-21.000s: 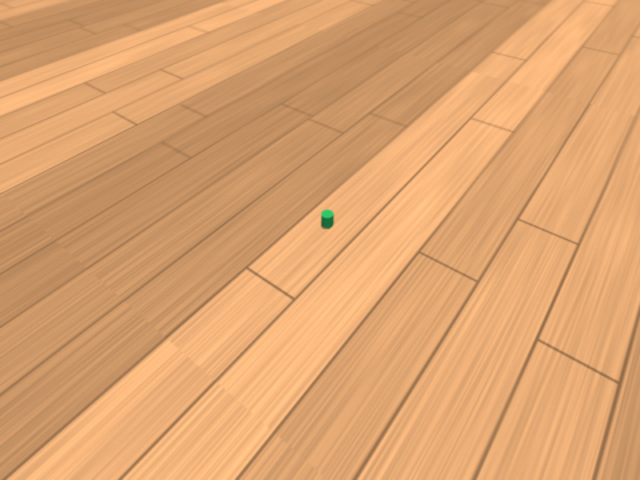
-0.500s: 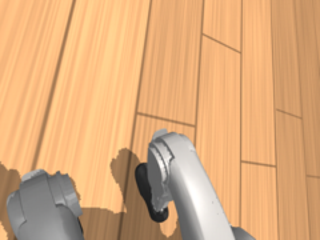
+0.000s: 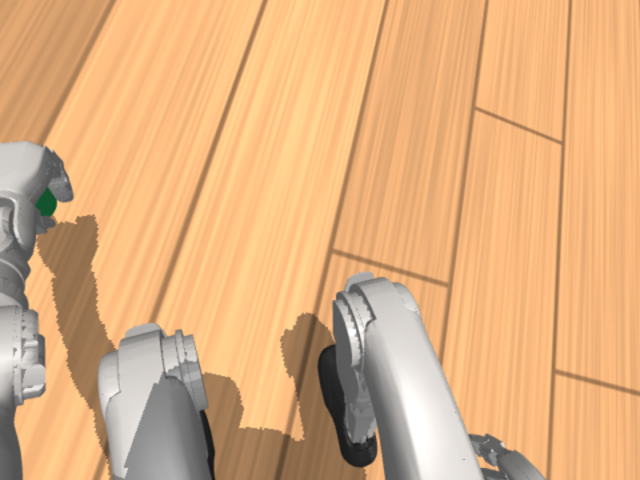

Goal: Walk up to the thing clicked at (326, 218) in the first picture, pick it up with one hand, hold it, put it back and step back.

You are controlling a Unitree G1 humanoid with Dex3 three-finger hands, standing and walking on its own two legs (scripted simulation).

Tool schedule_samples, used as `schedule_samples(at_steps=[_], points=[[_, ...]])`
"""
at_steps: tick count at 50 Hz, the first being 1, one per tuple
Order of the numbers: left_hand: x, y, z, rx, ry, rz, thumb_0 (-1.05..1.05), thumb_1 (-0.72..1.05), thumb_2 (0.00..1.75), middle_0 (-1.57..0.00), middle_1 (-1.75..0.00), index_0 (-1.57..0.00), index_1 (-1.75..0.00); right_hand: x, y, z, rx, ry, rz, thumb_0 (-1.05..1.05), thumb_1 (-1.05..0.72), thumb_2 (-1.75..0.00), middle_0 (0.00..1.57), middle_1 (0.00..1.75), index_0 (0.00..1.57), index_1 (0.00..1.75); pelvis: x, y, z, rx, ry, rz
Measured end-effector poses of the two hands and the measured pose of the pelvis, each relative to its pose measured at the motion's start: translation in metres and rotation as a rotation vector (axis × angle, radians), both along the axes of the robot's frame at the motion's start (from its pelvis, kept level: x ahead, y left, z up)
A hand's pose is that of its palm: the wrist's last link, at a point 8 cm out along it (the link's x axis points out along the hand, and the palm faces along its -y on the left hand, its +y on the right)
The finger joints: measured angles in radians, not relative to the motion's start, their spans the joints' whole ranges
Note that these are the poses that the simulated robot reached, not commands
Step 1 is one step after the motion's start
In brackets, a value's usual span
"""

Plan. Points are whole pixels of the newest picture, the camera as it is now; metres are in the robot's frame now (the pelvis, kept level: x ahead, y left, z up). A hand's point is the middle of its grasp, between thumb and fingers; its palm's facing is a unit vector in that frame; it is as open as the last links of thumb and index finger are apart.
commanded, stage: settle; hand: left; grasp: from above
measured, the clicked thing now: (23, 195) +0.51 +0.30 -0.17
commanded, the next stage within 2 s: lift in 0.02 s
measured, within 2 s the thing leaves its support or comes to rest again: neither
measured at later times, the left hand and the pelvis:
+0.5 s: hand out of the picture +0.46 +0.30 -0.08, palm faces -0.46 -0.08 -0.88, open 6.4 cm; pelvis +0.00 +0.00 +0.04, yaw +3 degrees
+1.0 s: hand out of the picture +0.38 +0.29 +0.11, palm faces -0.42 -0.12 -0.90, open 6.5 cm; pelvis +0.00 +0.00 +0.19, yaw +6 degrees
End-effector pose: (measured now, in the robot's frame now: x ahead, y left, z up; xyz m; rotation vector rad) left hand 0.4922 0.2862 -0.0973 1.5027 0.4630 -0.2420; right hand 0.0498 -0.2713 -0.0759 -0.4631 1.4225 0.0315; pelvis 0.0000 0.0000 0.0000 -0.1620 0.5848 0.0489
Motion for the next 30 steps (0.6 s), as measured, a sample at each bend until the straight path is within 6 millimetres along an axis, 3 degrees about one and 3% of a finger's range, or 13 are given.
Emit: schedule_samples(at_steps=[16, 23, 30], points=[[-0.005, 0.005, 0.03, -0.011, 0.007, 0.025, -0.06, 0.26, 0.49, -0.66, -0.69, -1.02, -0.66, -0.01, 0.001, 0.009, -0.025, 0.037, -0.08, 0.0, -0.92, -0.91, 0.2, 0.3, 0.21, 0.3, -0.001, 0.0, 0.018, 0.015, 0.031, 0.014], [-0.022, 0.012, 0.061, -0.004, 0.033, 0.03, -0.06, 0.27, 0.49, -0.66, -0.7, -1.0, -0.69, -0.002, 0.0, 0.022, -0.031, 0.013, -0.114, 0.0, -0.92, -0.91, 0.2, 0.3, 0.21, 0.3, -0.001, 0.003, 0.037, 0.022, 0.04, 0.025], [-0.045, 0.02, 0.102, -0.014, 0.034, 0.024, -0.06, 0.27, 0.48, -0.65, -0.7, -0.97, -0.71, 0.02, 0.002, 0.041, -0.023, -0.053, -0.109, 0.0, -0.92, -0.91, 0.2, 0.3, 0.21, 0.3, -0.004, 0.005, 0.063, 0.029, 0.032, 0.033]])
